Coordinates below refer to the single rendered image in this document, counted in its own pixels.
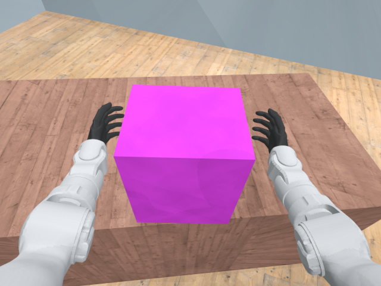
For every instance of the left robot hand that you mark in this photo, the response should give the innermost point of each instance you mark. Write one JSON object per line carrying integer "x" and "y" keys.
{"x": 100, "y": 127}

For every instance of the robot right forearm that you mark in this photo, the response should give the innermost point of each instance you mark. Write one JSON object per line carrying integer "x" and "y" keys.
{"x": 296, "y": 192}

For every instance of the left robot upper arm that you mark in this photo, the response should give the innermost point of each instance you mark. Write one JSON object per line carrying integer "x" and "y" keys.
{"x": 57, "y": 236}

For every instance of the pedestal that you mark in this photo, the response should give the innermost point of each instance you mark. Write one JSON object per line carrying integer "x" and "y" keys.
{"x": 43, "y": 122}

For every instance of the robot left forearm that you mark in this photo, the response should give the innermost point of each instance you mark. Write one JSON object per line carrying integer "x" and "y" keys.
{"x": 83, "y": 183}

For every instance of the right robot hand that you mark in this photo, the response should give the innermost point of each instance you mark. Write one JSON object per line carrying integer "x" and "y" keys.
{"x": 276, "y": 130}

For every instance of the right robot upper arm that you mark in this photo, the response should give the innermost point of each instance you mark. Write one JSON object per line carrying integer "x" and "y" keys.
{"x": 331, "y": 247}

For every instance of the carton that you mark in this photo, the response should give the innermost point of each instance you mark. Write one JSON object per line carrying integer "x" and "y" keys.
{"x": 184, "y": 153}

